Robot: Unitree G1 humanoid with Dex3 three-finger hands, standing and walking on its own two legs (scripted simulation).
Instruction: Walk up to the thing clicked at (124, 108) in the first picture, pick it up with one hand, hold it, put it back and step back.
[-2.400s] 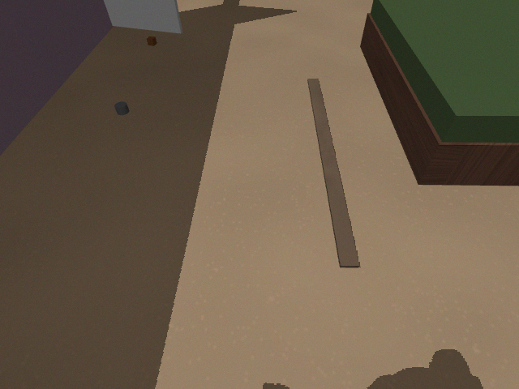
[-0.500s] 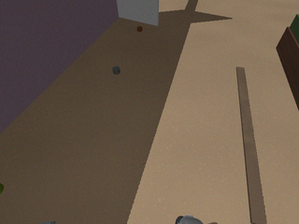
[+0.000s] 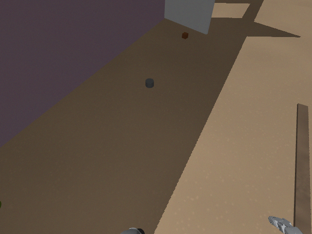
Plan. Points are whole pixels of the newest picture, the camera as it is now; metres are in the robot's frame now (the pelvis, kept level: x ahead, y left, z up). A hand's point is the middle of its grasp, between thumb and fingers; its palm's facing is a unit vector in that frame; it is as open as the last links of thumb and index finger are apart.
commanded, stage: walk up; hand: left
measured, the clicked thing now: (149, 83) +1.54 +0.19 -0.73
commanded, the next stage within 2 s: none
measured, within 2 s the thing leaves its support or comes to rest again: neither
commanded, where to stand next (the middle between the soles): +1.16 -0.04 m, yaw -1 degrees
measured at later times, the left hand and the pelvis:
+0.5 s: hand (105, 151) +0.40 +0.23 -0.12, palm faces -0.06 -0.92 -0.38, open 7.4 cm; pelvis +0.28 -0.04 -0.01, yaw +0 degrees
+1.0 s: hand (105, 128) +0.52 +0.27 -0.15, palm faces -0.02 -0.94 -0.35, open 7.4 cm; pelvis +0.51 -0.01 +0.00, yaw +0 degrees
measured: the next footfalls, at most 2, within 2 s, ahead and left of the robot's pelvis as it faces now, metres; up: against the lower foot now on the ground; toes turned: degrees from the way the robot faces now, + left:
right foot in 0.46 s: +0.43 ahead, -0.16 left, +0.00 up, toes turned -5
left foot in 0.90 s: +0.62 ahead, +0.11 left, +0.00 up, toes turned +6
